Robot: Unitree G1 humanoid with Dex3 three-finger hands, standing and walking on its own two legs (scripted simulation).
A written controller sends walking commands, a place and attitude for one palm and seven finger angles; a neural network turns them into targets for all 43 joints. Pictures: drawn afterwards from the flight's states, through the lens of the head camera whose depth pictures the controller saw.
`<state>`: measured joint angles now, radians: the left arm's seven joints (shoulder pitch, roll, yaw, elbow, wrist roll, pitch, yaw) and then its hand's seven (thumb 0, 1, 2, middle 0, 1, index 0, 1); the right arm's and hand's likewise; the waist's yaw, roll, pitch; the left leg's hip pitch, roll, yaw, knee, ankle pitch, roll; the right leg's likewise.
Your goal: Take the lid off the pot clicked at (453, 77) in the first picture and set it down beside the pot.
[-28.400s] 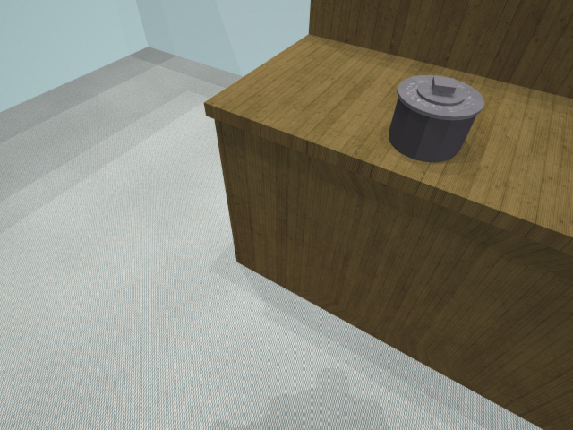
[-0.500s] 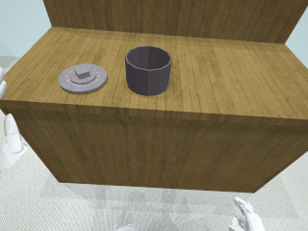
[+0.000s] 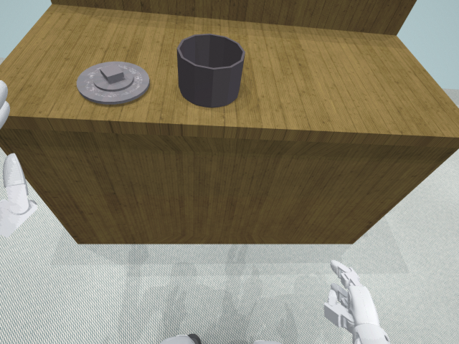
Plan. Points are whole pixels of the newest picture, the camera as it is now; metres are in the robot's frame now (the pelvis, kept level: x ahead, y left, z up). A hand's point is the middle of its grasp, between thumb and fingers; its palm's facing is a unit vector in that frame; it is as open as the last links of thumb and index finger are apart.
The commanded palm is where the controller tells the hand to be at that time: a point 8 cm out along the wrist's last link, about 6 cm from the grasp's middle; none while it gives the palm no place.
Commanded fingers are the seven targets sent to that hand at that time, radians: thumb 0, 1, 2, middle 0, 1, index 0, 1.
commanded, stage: stop stepping back and stand still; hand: left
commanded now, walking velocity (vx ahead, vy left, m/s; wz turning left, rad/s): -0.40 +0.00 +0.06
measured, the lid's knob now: (112, 72) +0.70 +0.32 +0.04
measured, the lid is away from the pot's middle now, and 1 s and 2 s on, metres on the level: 0.25 0.25 0.25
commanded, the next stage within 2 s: let the arm hang, fingers relaxed in 1.40 s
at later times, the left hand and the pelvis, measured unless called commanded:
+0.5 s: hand out of the picture +0.08 +0.28 +0.22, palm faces +0.51 -0.81 -0.28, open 7.4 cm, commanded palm -0.02 +0.30 +0.23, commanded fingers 0.00 0.90 0.90 -0.20 -0.30 -0.20 -0.30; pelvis -0.14 +0.02 -0.01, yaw +1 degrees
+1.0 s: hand out of the picture +0.10 +0.30 +0.02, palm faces +0.32 -0.88 -0.35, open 7.4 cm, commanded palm none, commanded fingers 0.00 0.90 0.90 -0.20 -0.30 -0.20 -0.30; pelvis -0.13 +0.03 +0.00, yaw +8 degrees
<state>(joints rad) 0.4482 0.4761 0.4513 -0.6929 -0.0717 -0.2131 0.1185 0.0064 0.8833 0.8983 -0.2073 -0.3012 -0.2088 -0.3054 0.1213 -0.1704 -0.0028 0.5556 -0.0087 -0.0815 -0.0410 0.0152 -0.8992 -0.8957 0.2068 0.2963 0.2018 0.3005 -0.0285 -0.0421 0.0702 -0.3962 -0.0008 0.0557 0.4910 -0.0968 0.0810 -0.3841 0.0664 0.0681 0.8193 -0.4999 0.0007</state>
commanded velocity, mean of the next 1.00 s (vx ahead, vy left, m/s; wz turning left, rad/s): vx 0.14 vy -0.04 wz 0.00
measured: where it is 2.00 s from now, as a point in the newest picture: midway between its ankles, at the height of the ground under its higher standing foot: outside the picture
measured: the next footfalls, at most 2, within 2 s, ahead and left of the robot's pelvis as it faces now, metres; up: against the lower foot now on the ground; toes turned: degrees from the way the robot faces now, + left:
right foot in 0.18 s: -0.08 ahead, -0.08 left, +0.00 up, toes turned +0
left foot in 0.38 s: -0.08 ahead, +0.15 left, +0.00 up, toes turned +6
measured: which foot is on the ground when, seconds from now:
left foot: down 0.00-0.20, up 0.22-0.36, down 0.38-1.00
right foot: up 0.00-0.16, down 0.18-0.84, up 0.86-1.00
